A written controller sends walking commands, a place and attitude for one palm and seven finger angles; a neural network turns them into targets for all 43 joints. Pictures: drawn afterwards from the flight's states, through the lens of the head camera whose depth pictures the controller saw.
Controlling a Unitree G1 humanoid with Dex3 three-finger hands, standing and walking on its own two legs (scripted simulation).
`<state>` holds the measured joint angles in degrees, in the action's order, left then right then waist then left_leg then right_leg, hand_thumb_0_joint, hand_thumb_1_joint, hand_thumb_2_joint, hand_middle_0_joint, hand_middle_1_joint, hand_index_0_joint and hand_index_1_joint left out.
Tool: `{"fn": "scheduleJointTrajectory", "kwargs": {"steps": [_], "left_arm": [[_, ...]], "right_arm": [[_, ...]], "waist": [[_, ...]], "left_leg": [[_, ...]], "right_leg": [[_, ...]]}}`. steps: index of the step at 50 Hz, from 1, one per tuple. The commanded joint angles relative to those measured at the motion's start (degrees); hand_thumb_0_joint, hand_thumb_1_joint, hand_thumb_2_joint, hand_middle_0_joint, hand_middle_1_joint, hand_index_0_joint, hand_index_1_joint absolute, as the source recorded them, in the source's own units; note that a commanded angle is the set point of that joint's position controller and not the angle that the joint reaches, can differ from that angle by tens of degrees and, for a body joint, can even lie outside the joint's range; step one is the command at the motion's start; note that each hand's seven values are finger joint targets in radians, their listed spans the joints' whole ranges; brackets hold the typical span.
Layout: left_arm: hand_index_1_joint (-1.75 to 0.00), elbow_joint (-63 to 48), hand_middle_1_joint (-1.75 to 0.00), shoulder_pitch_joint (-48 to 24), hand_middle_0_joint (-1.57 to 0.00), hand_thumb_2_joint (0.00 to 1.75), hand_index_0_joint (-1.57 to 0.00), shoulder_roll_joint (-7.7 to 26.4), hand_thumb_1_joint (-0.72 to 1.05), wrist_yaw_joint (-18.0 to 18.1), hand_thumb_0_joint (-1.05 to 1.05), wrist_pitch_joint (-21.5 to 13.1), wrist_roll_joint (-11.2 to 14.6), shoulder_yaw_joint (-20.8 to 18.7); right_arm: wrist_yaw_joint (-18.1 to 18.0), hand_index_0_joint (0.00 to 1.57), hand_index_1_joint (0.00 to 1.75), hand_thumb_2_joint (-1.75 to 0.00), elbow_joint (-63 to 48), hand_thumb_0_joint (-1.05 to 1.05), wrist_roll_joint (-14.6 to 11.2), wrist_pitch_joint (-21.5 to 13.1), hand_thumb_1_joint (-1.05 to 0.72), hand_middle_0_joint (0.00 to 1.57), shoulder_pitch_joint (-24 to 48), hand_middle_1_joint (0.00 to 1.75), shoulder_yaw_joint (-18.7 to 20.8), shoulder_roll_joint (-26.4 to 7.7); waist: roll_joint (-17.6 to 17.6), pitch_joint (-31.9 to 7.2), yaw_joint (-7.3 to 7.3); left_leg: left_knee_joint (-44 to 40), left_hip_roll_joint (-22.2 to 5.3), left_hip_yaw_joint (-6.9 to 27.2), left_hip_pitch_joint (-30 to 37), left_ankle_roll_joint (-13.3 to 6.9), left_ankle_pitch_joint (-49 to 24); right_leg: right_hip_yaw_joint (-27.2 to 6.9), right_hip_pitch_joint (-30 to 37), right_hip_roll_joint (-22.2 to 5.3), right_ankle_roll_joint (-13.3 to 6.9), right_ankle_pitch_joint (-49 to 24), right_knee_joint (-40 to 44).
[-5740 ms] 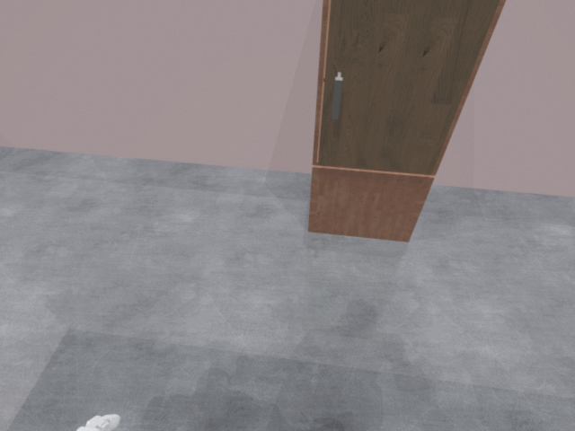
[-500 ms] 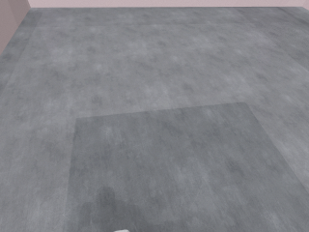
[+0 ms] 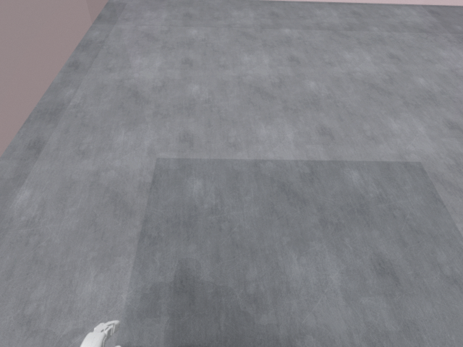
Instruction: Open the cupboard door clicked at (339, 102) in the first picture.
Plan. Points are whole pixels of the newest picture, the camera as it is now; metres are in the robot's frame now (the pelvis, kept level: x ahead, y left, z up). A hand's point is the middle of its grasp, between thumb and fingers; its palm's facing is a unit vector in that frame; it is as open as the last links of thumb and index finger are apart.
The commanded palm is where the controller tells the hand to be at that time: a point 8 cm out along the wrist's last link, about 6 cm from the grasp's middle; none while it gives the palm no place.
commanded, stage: turn to face it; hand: left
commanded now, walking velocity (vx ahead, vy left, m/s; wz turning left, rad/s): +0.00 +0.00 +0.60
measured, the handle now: out of the picture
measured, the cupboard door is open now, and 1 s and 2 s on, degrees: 0 0 0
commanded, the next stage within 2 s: none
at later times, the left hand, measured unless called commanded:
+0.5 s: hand out of the picture -0.04 +0.20 -0.18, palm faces +0.37 -0.89 -0.24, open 7.4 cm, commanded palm none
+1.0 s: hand out of the picture +0.02 +0.23 -0.14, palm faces +0.57 -0.76 -0.31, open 7.4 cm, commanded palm none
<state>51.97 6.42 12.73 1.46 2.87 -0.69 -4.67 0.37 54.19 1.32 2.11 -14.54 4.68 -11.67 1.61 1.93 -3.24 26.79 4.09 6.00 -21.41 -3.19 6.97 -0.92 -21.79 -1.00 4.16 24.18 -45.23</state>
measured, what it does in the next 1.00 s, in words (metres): steps on the spot, turning left: right foot, then left foot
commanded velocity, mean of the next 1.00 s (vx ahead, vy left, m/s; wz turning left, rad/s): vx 0.00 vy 0.00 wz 0.60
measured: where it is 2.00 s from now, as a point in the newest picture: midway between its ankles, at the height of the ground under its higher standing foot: outside the picture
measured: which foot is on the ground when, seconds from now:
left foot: down 0.00-0.08, up 0.10-0.48, down 0.50-0.96, up 0.98-1.00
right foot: up 0.00-0.06, down 0.08-0.50, up 0.52-0.94, down 0.96-1.00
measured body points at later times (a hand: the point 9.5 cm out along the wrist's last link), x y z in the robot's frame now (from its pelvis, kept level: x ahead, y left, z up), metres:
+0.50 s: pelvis -0.01 +0.00 -0.02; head +0.04 +0.03 +0.43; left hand -0.06 +0.25 -0.16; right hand +0.18 -0.22 -0.15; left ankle -0.05 +0.11 -0.74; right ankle -0.01 -0.15 -0.74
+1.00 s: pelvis +0.02 -0.02 -0.01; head +0.07 -0.03 +0.44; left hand -0.01 +0.26 -0.11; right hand +0.22 -0.20 -0.17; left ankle -0.06 +0.10 -0.72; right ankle +0.09 -0.10 -0.74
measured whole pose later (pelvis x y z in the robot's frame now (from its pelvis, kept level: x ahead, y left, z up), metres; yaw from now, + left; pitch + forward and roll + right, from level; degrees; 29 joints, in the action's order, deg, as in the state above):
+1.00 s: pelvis +0.02 -0.02 -0.01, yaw +38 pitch +0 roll +1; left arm 47.7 6.3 11.7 1.0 0.9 -0.7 -2.1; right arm 0.6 52.3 0.7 3.3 -12.8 4.8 -14.2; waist 3.7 3.7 -2.5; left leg 43.1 3.5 7.5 -21.0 1.9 24.5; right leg 3.1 -17.4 -1.8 0.5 17.3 -34.8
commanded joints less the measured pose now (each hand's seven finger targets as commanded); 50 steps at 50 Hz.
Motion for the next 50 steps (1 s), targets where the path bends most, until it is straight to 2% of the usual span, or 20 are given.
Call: {"fn": "scheduleJointTrajectory", "kwargs": {"steps": [1,2,4,5,7,9,18,21,23,24,25,26,32,40,45,46,47,48,49,50], "left_arm": [[-0.30,-3.54,-0.30,7.77,-0.20,0.90,-0.20,4.74,0.90,0.41,0.00,-1.83,0.49,-0.75],[-0.30,-3.04,-0.30,10.12,-0.20,0.90,-0.20,6.33,0.90,0.61,0.00,-2.07,0.30,-1.21],[-0.30,-5.02,-0.30,7.54,-0.20,0.90,-0.20,14.47,0.90,1.20,0.00,-2.43,-0.95,-2.00],[-0.30,-6.41,-0.30,3.43,-0.20,0.90,-0.20,12.70,0.90,1.39,0.00,-2.30,-0.53,-1.24],[-0.30,-7.28,-0.30,-2.28,-0.20,0.90,-0.20,8.69,0.90,0.95,0.00,-3.17,-0.26,-0.48],[-0.30,-6.89,-0.30,-1.63,-0.20,0.90,-0.20,6.65,0.90,0.81,0.00,-3.55,-0.35,0.25],[-0.30,-3.12,-0.30,10.00,-0.20,0.90,-0.20,10.55,0.90,0.49,0.00,-3.01,-1.11,-0.60],[-0.30,-3.23,-0.30,9.74,-0.20,0.90,-0.20,12.31,0.90,0.39,0.00,-2.52,-1.14,-1.36],[-0.30,-3.05,-0.30,8.68,-0.20,0.90,-0.20,12.37,0.90,0.08,0.00,-2.44,-0.59,-1.46],[-0.30,-3.69,-0.30,8.76,-0.20,0.90,-0.20,11.46,0.90,-0.12,0.00,-2.31,-0.05,-1.40],[-0.30,-6.49,-0.30,7.38,-0.20,0.90,-0.20,7.10,0.90,-0.71,0.00,-2.37,0.41,-0.50],[-0.30,-7.86,-0.30,4.12,-0.20,0.90,-0.20,6.50,0.90,-0.30,0.00,-1.70,-0.07,0.17],[-0.30,-4.88,-0.30,4.06,-0.20,0.90,-0.20,6.71,0.90,-0.90,0.00,-1.15,-0.14,-0.62],[-0.30,-7.31,-0.30,-0.08,-0.20,0.90,-0.20,5.99,0.90,-0.47,0.00,-1.15,0.06,-0.18],[-0.30,-7.30,-0.30,4.28,-0.20,0.90,-0.20,6.05,0.90,-0.24,0.00,-2.09,0.58,-0.03],[-0.30,-6.80,-0.30,6.43,-0.20,0.90,-0.20,6.73,0.90,-0.11,0.00,-2.63,0.55,-0.32],[-0.30,-6.46,-0.30,8.23,-0.20,0.90,-0.20,10.17,0.90,0.26,0.00,-3.40,0.03,-0.96],[-0.30,-6.77,-0.30,9.28,-0.20,0.90,-0.20,16.29,0.90,0.78,0.00,-3.84,-0.94,-2.08],[-0.30,-7.13,-0.30,9.58,-0.20,0.90,-0.20,16.19,0.90,0.94,0.00,-3.32,-0.37,-1.63],[-0.30,-7.55,-0.30,5.88,-0.20,0.90,-0.20,12.67,0.90,0.98,0.00,-3.55,-0.37,-1.23]], "right_arm": [[-0.38,0.20,0.30,-0.90,-5.02,0.00,-0.01,-0.39,-0.90,0.20,1.65,0.30,3.12,-11.69],[-0.15,0.20,0.30,-0.90,-5.45,0.00,-0.33,-0.16,-0.90,0.20,2.34,0.30,3.10,-10.33],[-0.19,0.20,0.30,-0.90,-7.71,0.00,-0.26,-0.19,-0.90,0.20,2.07,0.30,2.45,-5.85],[0.06,0.20,0.30,-0.90,-7.38,0.00,0.38,-0.04,-0.90,0.20,2.68,0.30,2.87,-8.55],[0.77,0.20,0.30,-0.90,-4.49,0.00,0.45,1.20,-0.90,0.20,-0.42,0.30,2.87,-7.43],[1.24,0.20,0.30,-0.90,-4.28,0.00,0.20,1.21,-0.90,0.20,-0.76,0.30,2.42,-6.96],[1.54,0.20,0.30,-0.90,-7.27,0.00,-0.33,0.99,-0.90,0.20,9.89,0.30,0.49,-5.81],[1.43,0.20,0.30,-0.90,-7.45,0.00,-0.53,0.27,-0.90,0.20,8.95,0.30,0.14,-6.00],[1.25,0.20,0.30,-0.90,-6.66,0.00,-0.37,-0.37,-0.90,0.20,4.59,0.30,0.65,-7.86],[1.10,0.20,0.30,-0.90,-5.50,0.00,-0.09,-0.98,-0.90,0.20,-0.25,0.30,1.64,-11.69],[0.66,0.20,0.30,-0.90,-5.04,0.00,-0.04,-1.63,-0.90,0.20,-4.84,0.30,3.50,-18.78],[0.31,0.20,0.30,-0.90,-3.27,0.00,-0.94,-1.18,-0.90,0.20,-8.03,0.30,3.69,-20.42],[-1.06,0.20,0.30,-0.90,-6.36,0.00,-0.17,-1.78,-0.90,0.20,4.23,0.30,1.17,-12.83],[-0.66,0.20,0.30,-0.90,-6.25,0.00,0.18,-1.21,-0.90,0.20,2.22,0.30,1.97,-13.78],[-0.53,0.20,0.30,-0.90,-7.23,0.00,0.12,-0.66,-0.90,0.20,4.93,0.30,2.39,-13.67],[-0.46,0.20,0.30,-0.90,-7.41,0.00,-0.22,-0.66,-0.90,0.20,5.20,0.30,2.32,-13.05],[-0.18,0.20,0.30,-0.90,-7.62,0.00,-0.79,-0.77,-0.90,0.20,3.75,0.30,1.98,-10.10],[-0.03,0.20,0.30,-0.90,-8.93,0.00,-0.96,-0.84,-0.90,0.20,2.68,0.30,1.21,-6.07],[-0.20,0.20,0.30,-0.90,-9.14,0.00,-0.45,-0.33,-0.90,0.20,3.74,0.30,1.98,-9.25],[0.12,0.20,0.30,-0.90,-7.91,0.00,-0.18,0.24,-0.90,0.20,3.25,0.30,2.30,-9.50]], "waist": [[7.06,-8.00,3.70],[4.12,-8.10,4.85],[-18.50,-3.80,4.86],[-11.45,-1.80,3.32],[-11.31,0.70,-0.30],[-10.32,2.42,-0.48],[-14.43,-0.51,5.68],[-16.13,-3.20,5.75],[-12.98,-6.26,2.96],[-4.96,-10.41,0.29],[14.58,-12.83,-2.35],[13.59,-14.19,-3.13],[7.77,-5.25,1.90],[6.80,-4.35,0.93],[7.59,-5.32,3.41],[5.74,-6.07,4.70],[-3.26,-7.82,5.32],[-20.47,-8.83,5.78],[-16.22,-7.86,5.86],[-13.68,-5.21,4.10]], "left_leg": [[-6.30,-11.21,18.18,3.46,-3.52,-1.06],[-3.60,-8.34,15.57,-2.59,-0.37,4.67],[23.99,1.94,-2.48,-20.72,6.54,24.50],[33.13,-1.65,-0.34,-16.11,5.41,22.71],[41.35,-3.52,-2.21,-13.82,6.40,15.78],[43.10,-4.98,-4.62,-14.55,7.29,12.59],[23.60,-6.55,-11.02,-9.36,7.98,17.24],[13.91,-5.42,-13.58,-2.40,6.61,16.02],[2.04,-4.42,-13.76,5.91,5.58,7.88],[-3.24,-8.32,-9.06,18.88,3.68,-5.18],[-2.79,-25.42,13.34,30.53,-4.24,-32.49],[-1.64,-29.55,14.98,29.68,-9.48,-45.70],[-3.81,-17.18,4.21,15.21,-5.12,-28.24],[-4.77,-16.60,11.65,13.64,-6.91,-19.57],[-0.04,-13.72,14.24,7.03,-4.76,-19.31],[2.85,-11.80,13.40,3.66,-2.69,-15.13],[9.56,-7.63,9.94,-4.23,1.02,-3.10],[24.59,1.29,-1.54,-14.78,6.10,25.15],[35.61,-1.51,-0.13,-12.73,5.73,29.06],[40.81,-3.34,1.17,-11.85,5.58,24.55]], "right_leg": [[1.47,11.32,1.63,-1.29,-5.64,17.06],[0.32,18.92,-0.82,-2.49,-8.90,25.21],[-24.31,20.31,-27.34,-12.17,-3.35,35.01],[-18.07,10.69,-26.75,-12.85,-6.05,34.09],[-8.46,6.58,-18.55,-9.65,-10.73,32.42],[-0.83,8.88,-15.88,-9.01,-22.55,28.42],[5.41,19.00,-18.86,-10.01,-39.83,21.64],[7.33,19.24,-19.66,-9.24,-42.13,17.43],[10.50,18.14,-18.34,-6.38,-41.99,9.07],[11.92,9.62,-16.74,-3.48,-34.42,-1.80],[12.19,-10.23,-7.49,1.44,5.68,-15.52],[5.40,-13.27,-6.63,1.32,15.31,-21.46],[1.62,-9.67,-5.87,1.61,0.56,-21.13],[1.06,-6.36,-3.08,1.75,0.99,-7.86],[2.44,7.09,0.07,0.64,-5.11,10.32],[2.51,13.25,-0.74,0.51,-11.59,18.75],[-4.24,23.00,-8.34,-1.33,-15.14,25.75],[-21.32,27.86,-25.43,-7.99,-25.47,28.39],[-19.80,19.34,-29.27,-12.20,-27.48,27.97],[-14.64,14.30,-25.19,-11.81,-21.62,28.93]]}}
